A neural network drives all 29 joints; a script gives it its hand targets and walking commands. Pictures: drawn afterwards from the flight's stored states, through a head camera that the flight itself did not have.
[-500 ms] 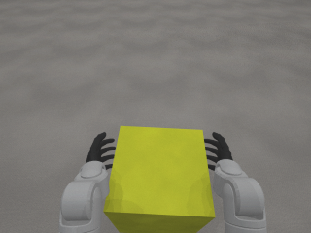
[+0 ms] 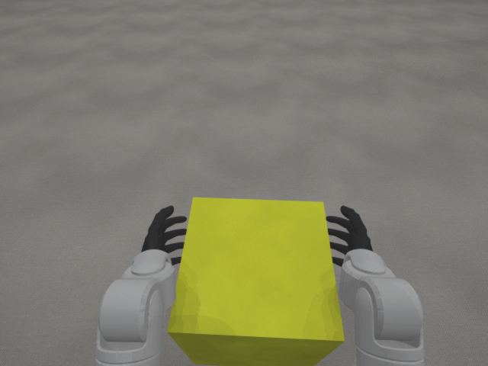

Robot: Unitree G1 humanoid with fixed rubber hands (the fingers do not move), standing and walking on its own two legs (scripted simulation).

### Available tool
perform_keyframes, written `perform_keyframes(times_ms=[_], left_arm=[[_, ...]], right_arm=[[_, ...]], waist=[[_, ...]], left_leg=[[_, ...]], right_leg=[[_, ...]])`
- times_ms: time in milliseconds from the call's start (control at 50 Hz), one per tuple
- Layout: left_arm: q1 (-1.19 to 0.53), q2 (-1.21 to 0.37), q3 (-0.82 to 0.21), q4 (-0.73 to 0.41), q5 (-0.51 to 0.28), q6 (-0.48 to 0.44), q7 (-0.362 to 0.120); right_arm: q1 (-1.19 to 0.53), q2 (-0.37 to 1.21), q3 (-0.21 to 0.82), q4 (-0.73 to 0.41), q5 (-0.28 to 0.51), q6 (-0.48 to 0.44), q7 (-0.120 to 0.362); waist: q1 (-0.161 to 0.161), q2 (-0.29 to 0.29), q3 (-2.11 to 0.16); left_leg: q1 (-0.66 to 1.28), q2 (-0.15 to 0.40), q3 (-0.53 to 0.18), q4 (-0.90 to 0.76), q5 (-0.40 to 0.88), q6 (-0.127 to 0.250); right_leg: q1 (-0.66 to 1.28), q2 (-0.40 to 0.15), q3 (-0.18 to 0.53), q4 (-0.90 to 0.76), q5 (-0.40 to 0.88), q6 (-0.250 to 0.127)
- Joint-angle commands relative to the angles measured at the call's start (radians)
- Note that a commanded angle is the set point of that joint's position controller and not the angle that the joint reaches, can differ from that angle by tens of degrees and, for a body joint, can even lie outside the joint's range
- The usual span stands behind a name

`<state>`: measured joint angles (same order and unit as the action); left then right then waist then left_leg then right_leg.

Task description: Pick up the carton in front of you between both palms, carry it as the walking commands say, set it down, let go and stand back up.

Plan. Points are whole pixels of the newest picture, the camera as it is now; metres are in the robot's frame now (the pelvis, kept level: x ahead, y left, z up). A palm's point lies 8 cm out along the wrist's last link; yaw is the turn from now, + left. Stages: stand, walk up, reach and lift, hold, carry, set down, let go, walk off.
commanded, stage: carry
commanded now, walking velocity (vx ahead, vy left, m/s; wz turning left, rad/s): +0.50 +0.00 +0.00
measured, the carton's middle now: (254, 288) +0.26 +0.00 -0.01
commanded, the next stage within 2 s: none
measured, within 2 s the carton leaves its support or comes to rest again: neither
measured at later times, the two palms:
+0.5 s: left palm (186, 133) +0.57 +0.15 +0.11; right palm (314, 135) +0.57 -0.14 +0.10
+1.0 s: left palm (198, 91) +0.77 +0.15 +0.11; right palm (303, 89) +0.77 -0.14 +0.11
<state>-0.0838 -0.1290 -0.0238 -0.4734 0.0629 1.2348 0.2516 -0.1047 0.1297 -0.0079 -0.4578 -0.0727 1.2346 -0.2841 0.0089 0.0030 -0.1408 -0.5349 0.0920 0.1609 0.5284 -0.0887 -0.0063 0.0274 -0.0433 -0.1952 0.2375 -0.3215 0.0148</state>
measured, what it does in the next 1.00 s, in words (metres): walks ahead: left foot, then right foot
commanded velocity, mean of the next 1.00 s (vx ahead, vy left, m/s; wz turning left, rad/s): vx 0.20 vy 0.00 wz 0.00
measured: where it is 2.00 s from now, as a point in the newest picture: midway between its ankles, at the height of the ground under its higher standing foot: (244, 324)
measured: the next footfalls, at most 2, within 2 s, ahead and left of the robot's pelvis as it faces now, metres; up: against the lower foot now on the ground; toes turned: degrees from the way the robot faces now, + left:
left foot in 0.06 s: +0.21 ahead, +0.12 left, +0.00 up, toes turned +10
right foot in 0.54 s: +0.51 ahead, -0.11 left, +0.00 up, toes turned +2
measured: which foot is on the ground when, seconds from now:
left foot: up 0.00-0.04, down 0.06-0.56, up 0.58-0.82, down 0.84-1.00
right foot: down 0.00-0.08, up 0.10-0.52, down 0.54-1.00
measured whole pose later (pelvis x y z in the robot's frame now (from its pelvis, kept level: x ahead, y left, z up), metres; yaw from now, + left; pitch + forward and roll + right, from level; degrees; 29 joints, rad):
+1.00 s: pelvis +0.51 +0.01 +0.00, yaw -1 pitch +3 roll +0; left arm -0.13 -0.13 0.01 -0.43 0.09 1.26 0.25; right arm -0.17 0.14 -0.03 -0.37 -0.09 1.25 -0.27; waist 0.00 -0.02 -0.13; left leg -0.27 0.06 0.17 0.47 -0.25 0.00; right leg -0.21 -0.07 -0.20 0.47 -0.30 0.00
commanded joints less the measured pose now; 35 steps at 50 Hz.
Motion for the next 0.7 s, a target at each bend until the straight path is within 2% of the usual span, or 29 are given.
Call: perform_keyframes(times_ms=[0,20,40,60,80,100,120,140,160,180,200,280,340,400,440,480,500,520,540,560,580,600,620,640,660,680], left_arm=[[-0.319,-0.8,-0.407,-0.059,-0.244,-0.005,-0.158],[-0.324,-0.802,-0.414,-0.061,-0.245,-0.003,-0.156],[-0.326,-0.799,-0.417,-0.061,-0.244,0.0,-0.154],[-0.347,-0.806,-0.425,-0.085,-0.251,0.004,-0.154],[-0.363,-0.82,-0.442,-0.086,-0.263,0.003,-0.159],[-0.369,-0.873,-0.463,-0.079,-0.272,-0.007,-0.165],[-0.372,-0.923,-0.469,-0.066,-0.275,-0.019,-0.177],[-0.377,-0.974,-0.471,-0.055,-0.277,-0.033,-0.188],[-0.376,-1.014,-0.471,-0.043,-0.275,-0.047,-0.197],[-0.37,-1.04,-0.473,-0.039,-0.273,-0.062,-0.203],[-0.358,-1.055,-0.474,-0.035,-0.266,-0.075,-0.205],[-0.309,-1.041,-0.472,-0.042,-0.233,-0.102,-0.195],[-0.301,-0.984,-0.482,-0.086,-0.241,-0.093,-0.183],[-0.293,-0.905,-0.48,-0.113,-0.253,-0.066,-0.17],[-0.295,-0.855,-0.471,-0.119,-0.264,-0.044,-0.164],[-0.277,-0.817,-0.456,-0.112,-0.27,-0.026,-0.159],[-0.277,-0.803,-0.448,-0.113,-0.269,-0.019,-0.158],[-0.273,-0.789,-0.437,-0.111,-0.266,-0.012,-0.158],[-0.283,-0.777,-0.423,-0.095,-0.264,-0.009,-0.156],[-0.252,-0.794,-0.421,-0.085,-0.276,-0.012,-0.157],[-0.265,-0.831,-0.425,-0.108,-0.282,-0.02,-0.164],[-0.295,-0.878,-0.424,-0.119,-0.281,-0.032,-0.173],[-0.328,-0.925,-0.428,-0.126,-0.284,-0.042,-0.182],[-0.35,-0.962,-0.436,-0.133,-0.291,-0.05,-0.192],[-0.366,-0.985,-0.44,-0.14,-0.298,-0.057,-0.202],[-0.366,-0.992,-0.445,-0.143,-0.302,-0.061,-0.209]], right_arm=[[-0.332,0.823,0.458,-0.055,0.286,0.0,0.188],[-0.32,0.821,0.448,-0.041,0.283,0.001,0.19],[-0.298,0.823,0.436,-0.026,0.28,0.001,0.192],[-0.296,0.811,0.426,-0.015,0.271,-0.005,0.193],[-0.297,0.838,0.422,-0.012,0.28,-0.014,0.197],[-0.321,0.872,0.427,-0.043,0.29,-0.022,0.207],[-0.347,0.923,0.44,-0.052,0.297,-0.035,0.219],[-0.376,0.968,0.452,-0.067,0.303,-0.049,0.229],[-0.404,1.004,0.464,-0.078,0.309,-0.064,0.239],[-0.419,1.027,0.473,-0.085,0.318,-0.076,0.248],[-0.414,1.04,0.48,-0.084,0.325,-0.086,0.255],[-0.361,1.009,0.493,-0.087,0.322,-0.103,0.268],[-0.332,0.951,0.489,-0.115,0.314,-0.095,0.255],[-0.298,0.875,0.476,-0.124,0.298,-0.072,0.23],[-0.288,0.83,0.47,-0.127,0.287,-0.053,0.213],[-0.292,0.796,0.466,-0.134,0.283,-0.036,0.198],[-0.286,0.781,0.465,-0.136,0.284,-0.028,0.192],[-0.301,0.763,0.466,-0.14,0.283,-0.022,0.187],[-0.338,0.768,0.484,-0.165,0.299,-0.011,0.184],[-0.312,0.776,0.49,-0.163,0.307,-0.005,0.187],[-0.311,0.826,0.513,-0.149,0.315,-0.009,0.193],[-0.332,0.876,0.523,-0.148,0.32,-0.016,0.203],[-0.354,0.924,0.535,-0.145,0.327,-0.025,0.213],[-0.368,0.965,0.543,-0.145,0.331,-0.034,0.22],[-0.369,0.991,0.546,-0.141,0.329,-0.044,0.223],[-0.356,1.006,0.547,-0.136,0.324,-0.052,0.224]], waist=[[0.0,-0.154,-0.047],[-0.012,-0.112,-0.089],[-0.031,-0.046,-0.16],[-0.044,0.197,-0.243],[-0.041,0.352,-0.252],[-0.034,0.265,-0.242],[-0.035,0.188,-0.25],[-0.03,0.093,-0.229],[-0.025,0.064,-0.219],[-0.023,0.082,-0.221],[-0.024,0.101,-0.217],[-0.026,0.135,-0.173],[-0.03,0.138,-0.121],[-0.033,0.141,-0.071],[-0.031,0.147,-0.04],[-0.009,0.13,-0.081],[-0.004,0.1,-0.126],[0.009,0.024,-0.186],[0.02,-0.201,-0.31],[0.023,-0.273,-0.344],[0.014,-0.213,-0.331],[0.01,-0.161,-0.327],[0.003,-0.109,-0.29],[-0.002,-0.109,-0.264],[-0.003,-0.118,-0.27],[-0.004,-0.129,-0.28]], left_leg=[[0.131,-0.049,0.076,-0.082,-0.008,0.02],[0.288,-0.091,0.117,-0.107,-0.048,0.023],[0.51,-0.034,0.025,-0.104,-0.097,0.034],[0.701,0.233,-0.435,-0.215,-0.223,0.146],[0.802,0.342,-0.691,-0.314,-0.102,0.225],[0.775,0.34,-0.604,-0.289,0.022,0.227],[0.732,0.307,-0.504,-0.262,0.098,0.208],[0.662,0.285,-0.416,-0.267,0.108,0.167],[0.595,0.258,-0.344,-0.297,0.085,0.133],[0.567,0.239,-0.29,-0.319,0.058,0.113],[0.564,0.226,-0.255,-0.334,0.044,0.113],[0.602,0.194,-0.156,-0.372,0.093,0.133],[0.619,0.162,-0.095,-0.366,0.157,0.129],[0.632,0.155,-0.057,-0.351,0.215,0.127],[0.642,0.146,-0.021,-0.289,0.39,0.099],[0.601,0.106,0.057,-0.1,0.556,0.046],[0.519,0.069,0.084,0.027,0.526,0.008],[0.373,0.034,0.078,0.197,0.251,-0.03],[0.1,-0.057,0.024,0.48,-0.147,-0.064],[-0.011,-0.123,-0.049,0.641,-0.483,-0.065],[-0.01,-0.067,-0.125,0.674,-0.488,-0.042],[-0.002,-0.028,-0.147,0.623,-0.459,-0.019],[0.037,0.012,-0.157,0.481,-0.416,-0.01],[0.098,0.013,-0.137,0.33,-0.374,-0.011],[0.166,-0.011,-0.102,0.245,-0.361,-0.014],[0.208,-0.022,-0.085,0.178,-0.367,-0.018]], right_leg=[[0.006,-0.199,0.038,0.077,0.481,-0.08],[-0.046,-0.158,-0.02,0.223,0.544,-0.055],[-0.181,-0.126,-0.031,0.415,0.47,-0.026],[-0.433,-0.019,-0.028,0.732,0.232,0.028],[-0.655,0.058,0.066,0.912,-0.142,0.024],[-0.702,-0.009,0.162,1.023,-0.158,-0.004],[-0.708,-0.044,0.18,1.042,-0.126,-0.027],[-0.692,-0.08,0.192,0.987,-0.063,-0.037],[-0.652,-0.099,0.194,0.908,-0.007,-0.035],[-0.623,-0.093,0.172,0.854,0.027,-0.031],[-0.616,-0.083,0.153,0.805,0.044,-0.024],[-0.661,-0.071,0.09,0.59,0.129,0.003],[-0.658,-0.06,0.048,0.429,0.21,0.005],[-0.632,-0.042,0.011,0.324,0.259,-0.007],[-0.587,-0.022,-0.013,0.26,0.298,-0.016],[-0.376,0.041,-0.088,0.171,0.378,-0.02],[-0.201,0.046,-0.089,0.132,0.438,-0.023],[-0.004,-0.09,0.058,0.153,0.692,-0.035],[0.301,-0.346,0.383,0.225,1.026,-0.199],[0.309,-0.404,0.498,0.141,1.103,-0.285],[0.241,-0.382,0.41,0.12,1.043,-0.269],[0.188,-0.354,0.345,0.113,0.965,-0.23],[0.1,-0.321,0.266,0.09,0.905,-0.18],[0.03,-0.279,0.203,0.064,0.831,-0.131],[-0.007,-0.259,0.162,0.049,0.783,-0.123],[-0.021,-0.25,0.134,0.046,0.749,-0.132]])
